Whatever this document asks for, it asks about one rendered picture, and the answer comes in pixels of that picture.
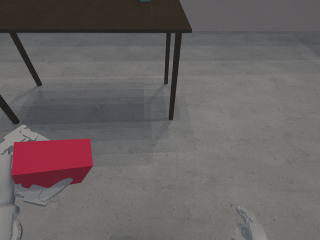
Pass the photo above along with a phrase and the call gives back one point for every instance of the left robot forearm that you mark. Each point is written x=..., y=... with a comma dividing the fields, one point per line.
x=10, y=227

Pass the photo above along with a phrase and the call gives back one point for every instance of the table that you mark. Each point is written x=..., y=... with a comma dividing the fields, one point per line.
x=95, y=16

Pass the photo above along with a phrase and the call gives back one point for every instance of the robot right hand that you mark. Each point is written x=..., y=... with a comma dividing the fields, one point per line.
x=253, y=231

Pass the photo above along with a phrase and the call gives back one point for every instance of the robot left hand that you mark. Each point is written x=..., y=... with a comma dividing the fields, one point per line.
x=35, y=194

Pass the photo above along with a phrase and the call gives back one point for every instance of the sponge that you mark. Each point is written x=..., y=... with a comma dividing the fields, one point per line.
x=44, y=163

